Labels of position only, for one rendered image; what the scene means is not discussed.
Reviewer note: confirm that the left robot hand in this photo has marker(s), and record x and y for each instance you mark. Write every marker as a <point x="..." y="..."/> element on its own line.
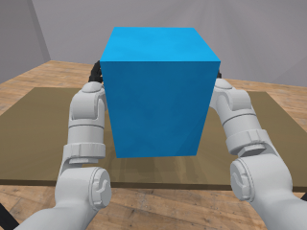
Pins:
<point x="96" y="72"/>

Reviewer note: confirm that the carton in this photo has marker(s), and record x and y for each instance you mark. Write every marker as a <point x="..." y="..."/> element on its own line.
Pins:
<point x="158" y="83"/>

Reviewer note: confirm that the robot left forearm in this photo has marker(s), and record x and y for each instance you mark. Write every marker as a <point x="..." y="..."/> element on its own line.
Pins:
<point x="85" y="143"/>

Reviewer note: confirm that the right robot hand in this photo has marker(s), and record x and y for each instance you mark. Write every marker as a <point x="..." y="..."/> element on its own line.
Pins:
<point x="219" y="76"/>

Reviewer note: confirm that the table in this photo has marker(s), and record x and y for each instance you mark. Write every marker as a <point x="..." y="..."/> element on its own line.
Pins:
<point x="34" y="131"/>

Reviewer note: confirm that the left robot upper arm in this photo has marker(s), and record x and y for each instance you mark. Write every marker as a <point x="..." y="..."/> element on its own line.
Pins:
<point x="80" y="194"/>

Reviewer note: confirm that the robot right forearm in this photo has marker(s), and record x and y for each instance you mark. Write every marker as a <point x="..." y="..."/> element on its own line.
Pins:
<point x="244" y="135"/>

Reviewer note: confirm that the right robot upper arm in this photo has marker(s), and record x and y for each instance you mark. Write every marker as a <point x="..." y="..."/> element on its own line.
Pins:
<point x="264" y="182"/>

